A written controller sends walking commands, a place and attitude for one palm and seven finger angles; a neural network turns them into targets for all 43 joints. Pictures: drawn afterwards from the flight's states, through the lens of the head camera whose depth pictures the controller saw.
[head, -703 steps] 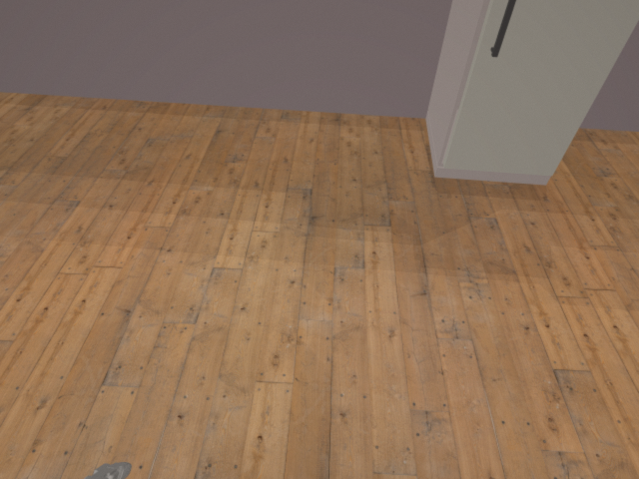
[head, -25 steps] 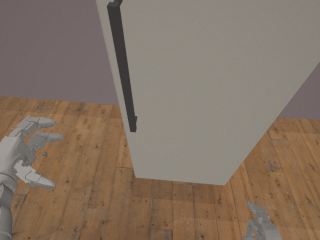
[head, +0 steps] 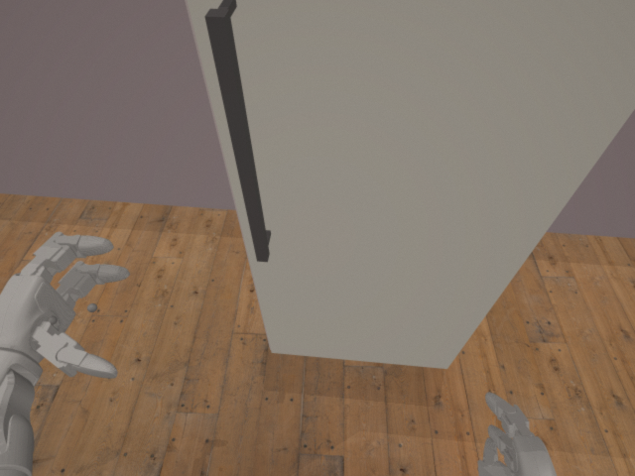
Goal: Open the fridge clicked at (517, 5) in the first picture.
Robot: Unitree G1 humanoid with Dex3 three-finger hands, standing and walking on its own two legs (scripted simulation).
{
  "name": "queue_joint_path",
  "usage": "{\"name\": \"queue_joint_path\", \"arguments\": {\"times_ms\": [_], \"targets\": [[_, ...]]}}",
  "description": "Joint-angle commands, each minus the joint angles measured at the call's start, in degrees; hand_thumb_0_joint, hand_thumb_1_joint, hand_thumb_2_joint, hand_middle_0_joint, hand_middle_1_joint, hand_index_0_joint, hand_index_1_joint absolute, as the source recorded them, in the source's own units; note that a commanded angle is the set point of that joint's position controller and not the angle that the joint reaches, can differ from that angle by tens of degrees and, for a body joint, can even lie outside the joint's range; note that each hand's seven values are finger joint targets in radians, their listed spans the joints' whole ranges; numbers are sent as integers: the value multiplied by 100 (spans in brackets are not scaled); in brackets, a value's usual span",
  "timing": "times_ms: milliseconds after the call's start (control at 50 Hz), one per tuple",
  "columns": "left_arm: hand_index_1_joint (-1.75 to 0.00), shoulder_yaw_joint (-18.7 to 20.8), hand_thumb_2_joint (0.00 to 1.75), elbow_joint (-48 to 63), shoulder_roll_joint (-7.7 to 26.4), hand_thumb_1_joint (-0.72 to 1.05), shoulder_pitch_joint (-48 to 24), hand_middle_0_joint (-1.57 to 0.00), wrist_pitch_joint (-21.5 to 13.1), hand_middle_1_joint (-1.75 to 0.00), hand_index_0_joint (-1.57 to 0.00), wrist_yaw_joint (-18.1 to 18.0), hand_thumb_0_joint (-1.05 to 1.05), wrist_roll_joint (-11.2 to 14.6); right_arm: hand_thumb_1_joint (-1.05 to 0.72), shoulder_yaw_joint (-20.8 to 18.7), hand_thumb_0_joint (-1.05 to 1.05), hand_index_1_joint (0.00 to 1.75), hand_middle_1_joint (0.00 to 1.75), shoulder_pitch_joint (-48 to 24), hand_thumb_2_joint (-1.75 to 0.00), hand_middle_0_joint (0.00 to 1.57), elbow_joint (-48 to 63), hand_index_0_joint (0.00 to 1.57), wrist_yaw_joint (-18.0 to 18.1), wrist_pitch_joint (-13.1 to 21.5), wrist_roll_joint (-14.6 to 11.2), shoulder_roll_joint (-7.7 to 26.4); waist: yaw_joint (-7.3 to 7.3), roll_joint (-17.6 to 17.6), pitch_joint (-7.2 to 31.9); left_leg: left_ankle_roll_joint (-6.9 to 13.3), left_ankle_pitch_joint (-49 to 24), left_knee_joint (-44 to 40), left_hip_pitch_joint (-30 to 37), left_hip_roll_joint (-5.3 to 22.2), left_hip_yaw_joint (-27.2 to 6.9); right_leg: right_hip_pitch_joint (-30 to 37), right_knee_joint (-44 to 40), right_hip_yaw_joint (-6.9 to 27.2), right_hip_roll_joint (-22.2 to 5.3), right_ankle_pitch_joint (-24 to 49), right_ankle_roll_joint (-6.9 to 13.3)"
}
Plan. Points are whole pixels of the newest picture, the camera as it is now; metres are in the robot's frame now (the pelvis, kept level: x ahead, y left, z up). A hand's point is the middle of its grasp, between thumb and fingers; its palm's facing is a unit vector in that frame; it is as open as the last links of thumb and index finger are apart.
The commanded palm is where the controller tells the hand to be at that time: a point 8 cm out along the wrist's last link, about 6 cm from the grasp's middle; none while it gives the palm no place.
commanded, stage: move the hooked fingers beside the handle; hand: left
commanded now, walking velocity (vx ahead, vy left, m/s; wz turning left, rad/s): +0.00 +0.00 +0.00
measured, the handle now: (250, 161) +0.50 +0.13 +0.12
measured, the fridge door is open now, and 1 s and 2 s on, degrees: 0 0 0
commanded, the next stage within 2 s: none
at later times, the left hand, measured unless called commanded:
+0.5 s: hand (144, 269) +0.33 +0.24 +0.08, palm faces -0.02 -1.00 -0.02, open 14.0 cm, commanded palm +0.31 +0.29 +0.08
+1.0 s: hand (165, 245) +0.37 +0.23 +0.08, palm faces -0.01 -1.00 -0.01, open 14.0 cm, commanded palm +0.35 +0.27 +0.08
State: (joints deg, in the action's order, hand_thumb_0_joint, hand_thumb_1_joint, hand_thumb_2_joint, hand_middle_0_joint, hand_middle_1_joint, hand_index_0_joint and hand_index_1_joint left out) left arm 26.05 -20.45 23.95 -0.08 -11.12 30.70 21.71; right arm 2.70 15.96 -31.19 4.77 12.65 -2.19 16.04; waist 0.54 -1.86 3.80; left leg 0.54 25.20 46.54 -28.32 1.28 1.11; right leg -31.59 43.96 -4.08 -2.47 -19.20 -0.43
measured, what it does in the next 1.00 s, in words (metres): stands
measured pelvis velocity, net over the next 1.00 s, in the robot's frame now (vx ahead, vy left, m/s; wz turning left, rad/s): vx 0.00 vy -0.01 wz -0.02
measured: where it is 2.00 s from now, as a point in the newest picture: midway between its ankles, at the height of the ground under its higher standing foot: outside the picture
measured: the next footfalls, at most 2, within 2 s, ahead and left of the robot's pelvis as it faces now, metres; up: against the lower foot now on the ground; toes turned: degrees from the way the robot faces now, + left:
none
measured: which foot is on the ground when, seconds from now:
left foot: down 0.00-1.00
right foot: down 0.00-1.00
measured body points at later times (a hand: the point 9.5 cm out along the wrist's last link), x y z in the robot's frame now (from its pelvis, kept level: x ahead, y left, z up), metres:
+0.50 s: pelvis +0.00 -0.01 +0.00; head +0.05 -0.01 +0.45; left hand +0.33 +0.30 +0.09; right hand +0.12 -0.27 -0.09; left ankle -0.02 +0.11 -0.71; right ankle +0.03 -0.13 -0.71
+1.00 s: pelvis +0.00 -0.01 +0.00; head +0.06 -0.01 +0.44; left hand +0.37 +0.28 +0.08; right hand +0.12 -0.27 -0.10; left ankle -0.02 +0.11 -0.71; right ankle +0.03 -0.13 -0.71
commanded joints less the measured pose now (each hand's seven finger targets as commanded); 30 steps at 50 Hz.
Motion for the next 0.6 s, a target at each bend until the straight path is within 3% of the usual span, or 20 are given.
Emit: {"name": "queue_joint_path", "arguments": {"times_ms": [0, 40, 100, 140, 180, 220, 260, 300, 320, 420, 440, 460, 500, 540, 580], "targets": [[-120, 373, 30, 947, 1391, -50, -1415, -30, -350, -120, -30, 50, 0, 93, -90, -352, 0, 30, 30, -209, -90, 20, 744, 20, 138, 302, -56, 830, -98, -144, 1032, 8, -1457, -712, 73, -151, -166, 846, -489, 117, 260, 953, 153], [-120, 211, 30, 874, 1402, -50, -2026, -30, -345, -120, -30, 64, 0, 35, -90, -339, 0, 30, 30, -170, -90, 20, 689, 20, 180, 275, -60, 838, -215, -174, 929, 24, -1220, -699, 66, -148, -172, 707, -544, 169, 267, 684, 153], [-120, 79, 30, 804, 1363, -50, -2308, -30, -387, -120, -30, 9, 0, -55, -90, -334, 0, 30, 30, -144, -90, 20, 671, 20, 222, 293, -62, 833, -210, -242, 1099, 22, -1190, -715, 143, -152, -222, 669, -504, 135, 249, 611, 161], [-120, 247, 30, 753, 1645, -50, -2563, -30, -453, -120, -30, -38, 0, -120, -90, -332, 0, 30, 30, -93, -90, 20, 625, 20, 231, 270, -47, 843, -191, -224, 1315, 22, -1270, -681, 122, -148, -214, 832, -476, 192, 243, 667, 167], [-120, 263, 30, 674, 1588, -50, -2409, -30, -477, -120, -30, -97, 0, -120, -90, -331, 0, 30, 30, -102, -90, 20, 658, 20, 219, 263, -48, 807, -126, -281, 1406, 13, -1317, -693, 124, -160, -194, 893, -455, 195, 226, 733, 165], [-120, 353, 30, 472, 1659, -50, -2345, -30, -473, -120, -30, -141, 0, -98, -90, -326, 0, 30, 30, -89, -90, 20, 649, 20, 201, 228, -27, 821, -75, -33, 1418, 17, -1404, -670, -10, -145, -188, 1054, -444, 219, 230, 838, 174], [-120, 366, 30, 458, 1639, -50, -2279, -30, -469, -120, -30, -182, 0, -136, -90, -330, 0, 30, 30, -95, -90, 20, 692, 20, 169, 184, -43, 803, -35, -227, 1509, 3, -1463, -708, -10, -158, -145, 1093, -406, 211, 218, 950, 164], [-120, 189, 30, 321, 1486, -50, -2396, -30, -390, -120, -30, -240, 0, -183, -90, -326, 0, 30, 30, -81, -90, 20, 688, 20, 150, 148, -64, 790, -97, -348, 1271, -13, -1398, -758, -28, -146, -141, 881, -429, 161, 215, 909, 163], [-120, 202, 30, 208, 1486, -50, -2430, -30, -363, -120, -30, -252, 0, -161, -90, -325, 0, 30, 30, -47, -90, 20, 689, 20, 139, 130, -50, 805, -76, -141, 1247, -6, -1455, -748, -82, -136, -164, 969, -421, 167, 234, 958, 179], [-120, 237, 30, 64, 1549, -50, -2556, -30, -372, -120, -30, -331, 0, -217, -90, -363, 0, 30, 30, 79, -90, 20, 698, 20, 103, 27, -37, 850, -101, 81, 1377, 22, -1478, -703, -209, -150, -93, 1087, -425, 238, 226, 1097, 149], [-120, 270, 30, 159, 1621, -50, -2704, -30, -434, -120, -30, -339, 0, -248, -90, -380, 0, 30, 30, 117, -90, 20, 672, 20, 101, 7, -51, 843, -144, 4, 1521, 22, -1557, -703, -135, -141, -80, 1120, -409, 246, 231, 1209, 131], [-120, 295, 30, 196, 1608, -50, -2624, -30, -483, -120, -30, -357, 0, -249, -90, -383, 0, 30, 30, 122, -90, 20, 690, 20, 89, -5, -44, 825, -89, -97, 1593, 14, -1609, -713, -87, -149, -82, 1141, -378, 239, 235, 1258, 142], [-120, 129, 30, 347, 1444, -50, -2876, -30, -601, -120, -30, -404, 0, -247, -90, -396, 0, 30, 30, 139, -90, 20, 652, 20, 87, -19, -49, 801, -183, -75, 1675, 26, -1635, -691, 18, -145, -77, 1086, -382, 242, 240, 1319, 120], [-120, 215, 30, 309, 1520, -50, -2839, -30, -650, -120, -30, -407, 0, -239, -90, -397, 0, 30, 30, 196, -90, 20, 626, 20, 82, -52, -29, 800, -158, -179, 1797, 27, -1782, -655, 48, -141, -54, 1195, -347, 267, 260, 1506, 132], [-120, 227, 30, 73, 1540, -50, -2922, -30, -656, -120, -30, -424, 0, -257, -90, -396, 0, 30, 30, 216, -90, 20, 559, 20, 91, -97, -37, 819, -204, 26, 1628, 30, -1632, -666, -120, -144, -60, 1157, -376, 273, 241, 1417, 111]]}}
